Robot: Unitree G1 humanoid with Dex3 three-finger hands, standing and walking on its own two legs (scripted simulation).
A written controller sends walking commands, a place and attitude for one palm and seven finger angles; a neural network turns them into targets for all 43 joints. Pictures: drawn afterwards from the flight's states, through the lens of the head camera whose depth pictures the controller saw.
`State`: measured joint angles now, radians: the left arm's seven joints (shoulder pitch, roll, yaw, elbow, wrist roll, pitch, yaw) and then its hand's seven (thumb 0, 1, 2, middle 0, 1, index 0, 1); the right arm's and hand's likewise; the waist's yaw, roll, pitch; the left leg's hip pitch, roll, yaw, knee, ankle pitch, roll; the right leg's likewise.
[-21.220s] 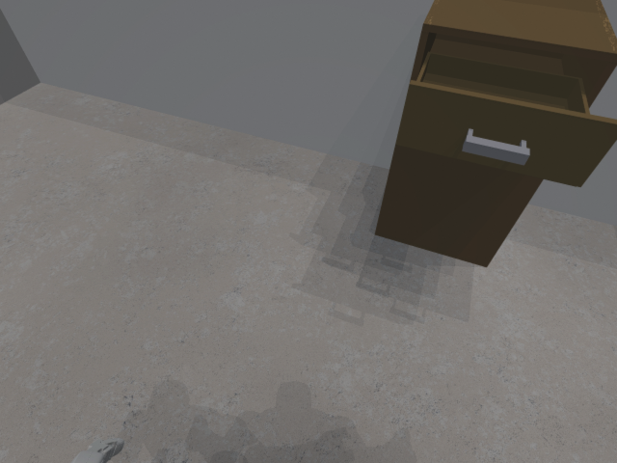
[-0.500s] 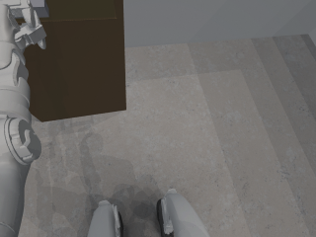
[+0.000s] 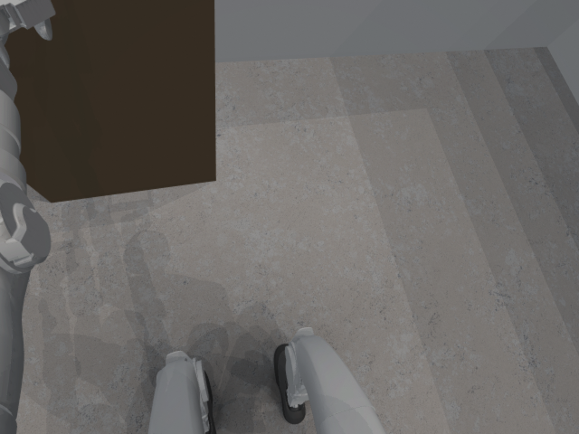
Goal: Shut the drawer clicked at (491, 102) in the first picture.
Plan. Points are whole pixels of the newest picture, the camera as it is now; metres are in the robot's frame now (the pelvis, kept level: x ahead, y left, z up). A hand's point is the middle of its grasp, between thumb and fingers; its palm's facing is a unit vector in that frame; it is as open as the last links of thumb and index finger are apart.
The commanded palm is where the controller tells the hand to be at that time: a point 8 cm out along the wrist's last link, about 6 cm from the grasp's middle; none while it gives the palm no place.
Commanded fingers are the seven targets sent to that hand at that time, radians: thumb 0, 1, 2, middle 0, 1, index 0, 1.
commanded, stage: pull the fist back off the drawer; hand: left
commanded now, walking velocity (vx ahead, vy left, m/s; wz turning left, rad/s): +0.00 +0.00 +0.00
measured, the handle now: out of the picture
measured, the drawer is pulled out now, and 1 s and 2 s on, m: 0.00 0.00 0.00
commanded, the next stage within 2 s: draw the hand back to the body in 0.44 s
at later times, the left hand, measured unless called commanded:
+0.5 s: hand (45, 21) +0.58 +0.17 +0.10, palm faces +0.07 -1.00 -0.02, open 3.3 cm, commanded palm +0.55 +0.21 +0.10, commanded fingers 0.00 0.90 0.90 -1.40 -1.60 -1.40 -1.60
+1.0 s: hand out of the picture +0.44 +0.19 +0.17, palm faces +0.06 -1.00 -0.04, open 3.3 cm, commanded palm +0.40 +0.24 +0.17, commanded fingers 0.00 0.90 0.90 -1.40 -1.60 -1.40 -1.60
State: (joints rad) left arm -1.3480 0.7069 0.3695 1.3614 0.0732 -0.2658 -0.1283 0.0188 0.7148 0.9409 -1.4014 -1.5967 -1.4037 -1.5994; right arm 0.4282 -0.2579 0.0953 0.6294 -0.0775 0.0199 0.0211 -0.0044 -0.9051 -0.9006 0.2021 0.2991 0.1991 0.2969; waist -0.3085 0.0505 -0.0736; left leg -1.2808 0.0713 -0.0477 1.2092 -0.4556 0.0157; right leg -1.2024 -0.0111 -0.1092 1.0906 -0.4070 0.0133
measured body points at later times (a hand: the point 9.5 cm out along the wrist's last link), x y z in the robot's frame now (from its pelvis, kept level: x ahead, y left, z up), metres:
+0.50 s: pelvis +0.04 +0.00 +0.03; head +0.20 +0.02 +0.45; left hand +0.57 +0.22 +0.10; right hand +0.02 -0.25 -0.08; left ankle +0.04 +0.11 -0.63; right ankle +0.05 -0.14 -0.63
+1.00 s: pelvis +0.07 -0.01 +0.08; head +0.12 -0.01 +0.52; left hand +0.44 +0.25 +0.17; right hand +0.18 -0.26 -0.04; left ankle +0.04 +0.11 -0.63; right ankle +0.05 -0.14 -0.63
